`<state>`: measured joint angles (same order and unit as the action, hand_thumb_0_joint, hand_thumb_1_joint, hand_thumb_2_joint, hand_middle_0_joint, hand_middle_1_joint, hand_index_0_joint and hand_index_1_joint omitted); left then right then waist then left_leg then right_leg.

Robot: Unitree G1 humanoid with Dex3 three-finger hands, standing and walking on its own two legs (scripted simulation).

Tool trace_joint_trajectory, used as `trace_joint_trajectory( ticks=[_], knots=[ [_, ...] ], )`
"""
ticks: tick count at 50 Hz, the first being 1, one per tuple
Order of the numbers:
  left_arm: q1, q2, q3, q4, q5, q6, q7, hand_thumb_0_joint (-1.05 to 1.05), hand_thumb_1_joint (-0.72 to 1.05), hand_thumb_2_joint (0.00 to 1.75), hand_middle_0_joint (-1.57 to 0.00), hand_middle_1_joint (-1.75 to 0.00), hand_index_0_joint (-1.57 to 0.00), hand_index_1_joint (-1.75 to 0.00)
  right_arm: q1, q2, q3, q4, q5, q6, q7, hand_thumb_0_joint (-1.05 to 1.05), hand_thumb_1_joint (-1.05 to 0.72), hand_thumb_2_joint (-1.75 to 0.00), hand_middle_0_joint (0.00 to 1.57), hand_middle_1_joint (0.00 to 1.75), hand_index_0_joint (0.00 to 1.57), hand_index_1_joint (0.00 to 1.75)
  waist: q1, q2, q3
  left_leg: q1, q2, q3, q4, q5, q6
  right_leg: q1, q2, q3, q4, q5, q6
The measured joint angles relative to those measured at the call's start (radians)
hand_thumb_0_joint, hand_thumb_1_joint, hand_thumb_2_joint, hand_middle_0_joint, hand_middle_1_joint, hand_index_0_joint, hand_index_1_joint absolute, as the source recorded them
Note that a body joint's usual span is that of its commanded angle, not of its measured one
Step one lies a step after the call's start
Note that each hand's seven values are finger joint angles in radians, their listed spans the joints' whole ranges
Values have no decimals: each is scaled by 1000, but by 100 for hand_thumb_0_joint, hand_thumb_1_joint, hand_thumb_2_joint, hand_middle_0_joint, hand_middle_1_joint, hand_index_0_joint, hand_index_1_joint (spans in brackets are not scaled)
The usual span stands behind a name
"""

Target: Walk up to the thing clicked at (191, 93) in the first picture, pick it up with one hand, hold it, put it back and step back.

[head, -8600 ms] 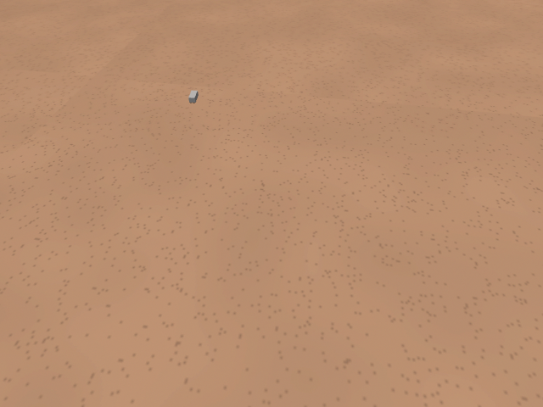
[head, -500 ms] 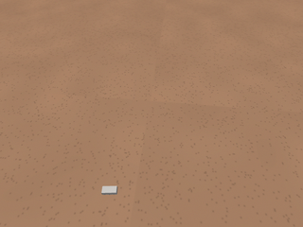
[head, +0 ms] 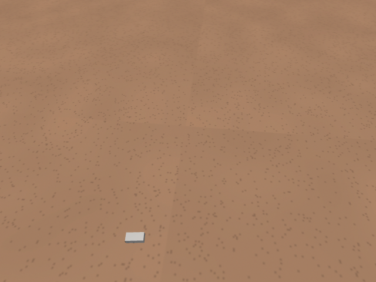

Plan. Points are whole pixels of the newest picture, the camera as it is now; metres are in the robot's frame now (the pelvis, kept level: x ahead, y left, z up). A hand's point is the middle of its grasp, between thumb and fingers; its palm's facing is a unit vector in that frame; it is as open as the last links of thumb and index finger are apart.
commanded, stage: stand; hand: left
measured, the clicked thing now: (135, 237) +0.47 +0.30 -0.76
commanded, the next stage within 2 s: none
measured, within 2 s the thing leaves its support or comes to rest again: neither
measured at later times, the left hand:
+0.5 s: hand out of the picture +0.08 +0.26 -0.16, palm faces -0.03 -0.94 -0.35, open 7.4 cm
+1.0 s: hand out of the picture +0.07 +0.26 -0.16, palm faces -0.03 -0.94 -0.35, open 7.4 cm
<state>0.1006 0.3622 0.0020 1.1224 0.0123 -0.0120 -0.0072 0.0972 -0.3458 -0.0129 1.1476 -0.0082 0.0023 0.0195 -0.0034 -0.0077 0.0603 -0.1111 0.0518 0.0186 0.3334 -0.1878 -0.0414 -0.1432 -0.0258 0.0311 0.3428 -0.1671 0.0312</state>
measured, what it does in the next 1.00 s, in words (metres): stands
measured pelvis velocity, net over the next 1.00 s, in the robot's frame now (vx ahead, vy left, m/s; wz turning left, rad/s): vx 0.00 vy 0.00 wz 0.01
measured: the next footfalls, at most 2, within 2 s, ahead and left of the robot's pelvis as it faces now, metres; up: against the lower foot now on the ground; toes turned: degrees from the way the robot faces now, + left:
none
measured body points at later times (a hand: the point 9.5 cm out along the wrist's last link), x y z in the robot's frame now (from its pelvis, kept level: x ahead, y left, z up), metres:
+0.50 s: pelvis +0.00 +0.00 +0.00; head +0.02 +0.00 +0.45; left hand +0.08 +0.31 -0.13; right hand +0.08 -0.30 -0.13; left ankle +0.00 +0.15 -0.75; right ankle +0.01 -0.14 -0.75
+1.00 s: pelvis +0.00 +0.00 +0.00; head +0.01 +0.01 +0.45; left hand +0.08 +0.31 -0.13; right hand +0.07 -0.30 -0.13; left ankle +0.00 +0.15 -0.75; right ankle +0.01 -0.14 -0.75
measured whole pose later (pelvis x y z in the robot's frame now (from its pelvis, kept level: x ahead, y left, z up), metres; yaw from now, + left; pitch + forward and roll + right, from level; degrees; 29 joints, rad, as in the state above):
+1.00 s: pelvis +0.00 +0.00 +0.00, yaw +0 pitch -2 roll +0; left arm 0.12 0.36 0.00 1.12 0.01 -0.01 -0.01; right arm 0.11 -0.35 -0.01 1.13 -0.01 0.00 0.02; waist 0.00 -0.01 0.06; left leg -0.11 0.05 0.01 0.34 -0.19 -0.04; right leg -0.13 -0.03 0.03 0.34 -0.17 0.03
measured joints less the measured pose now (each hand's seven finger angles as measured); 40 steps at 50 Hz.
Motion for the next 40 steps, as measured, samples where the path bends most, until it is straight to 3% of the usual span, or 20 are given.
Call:
trace_joint_trajectory(
  ticks=[40],
  knots=[
    [13,1,-5,-3,1,0,2,1,90,90,-21,-30,-20,-30,5,-2,4,-12,1,1,-2,0,-91,-90,21,30,20,30,4,3,-7,9,-3,1,-1,-3,3,10,-3,0,-3,-3,3]
  ],
)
